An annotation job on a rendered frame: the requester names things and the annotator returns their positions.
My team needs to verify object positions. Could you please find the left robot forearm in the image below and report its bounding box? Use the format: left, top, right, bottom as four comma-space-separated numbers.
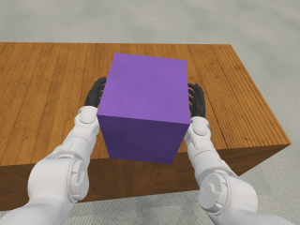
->
27, 106, 99, 198

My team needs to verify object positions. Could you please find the robot left hand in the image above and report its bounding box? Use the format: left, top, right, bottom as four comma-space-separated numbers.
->
83, 76, 107, 108

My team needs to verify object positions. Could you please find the carton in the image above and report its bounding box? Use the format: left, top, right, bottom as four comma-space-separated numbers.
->
97, 52, 190, 164

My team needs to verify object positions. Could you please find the right robot forearm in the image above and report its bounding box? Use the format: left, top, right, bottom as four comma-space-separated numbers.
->
184, 116, 243, 188

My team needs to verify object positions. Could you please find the pedestal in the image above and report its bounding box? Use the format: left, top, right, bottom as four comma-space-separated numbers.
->
0, 42, 292, 212

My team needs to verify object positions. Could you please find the right robot upper arm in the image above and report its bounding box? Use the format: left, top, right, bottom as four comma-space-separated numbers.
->
198, 172, 294, 225

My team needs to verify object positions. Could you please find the robot right hand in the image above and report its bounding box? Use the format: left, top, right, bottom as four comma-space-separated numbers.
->
187, 83, 206, 118

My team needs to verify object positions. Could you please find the left robot upper arm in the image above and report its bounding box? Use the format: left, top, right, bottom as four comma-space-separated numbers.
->
0, 157, 89, 225

